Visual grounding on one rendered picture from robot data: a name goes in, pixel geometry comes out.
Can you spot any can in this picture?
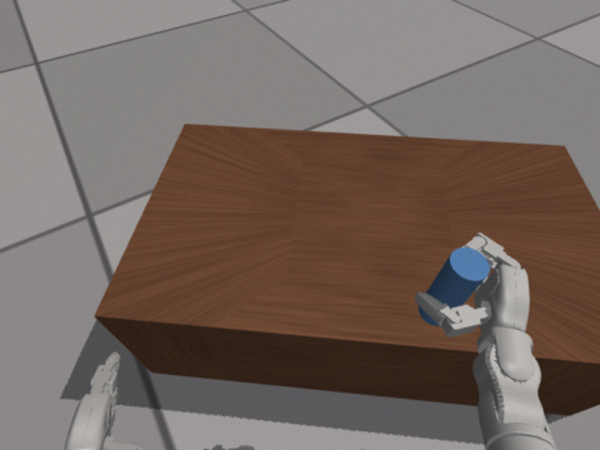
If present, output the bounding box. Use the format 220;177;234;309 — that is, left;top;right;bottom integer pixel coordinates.
418;247;490;326

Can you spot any right robot arm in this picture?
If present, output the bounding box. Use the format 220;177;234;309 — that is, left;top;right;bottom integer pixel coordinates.
472;326;557;450

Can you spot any right robot hand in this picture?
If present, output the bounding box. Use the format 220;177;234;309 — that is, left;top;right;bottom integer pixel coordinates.
414;232;530;338

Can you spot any left robot hand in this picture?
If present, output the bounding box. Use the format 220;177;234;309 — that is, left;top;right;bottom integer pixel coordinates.
65;352;144;450

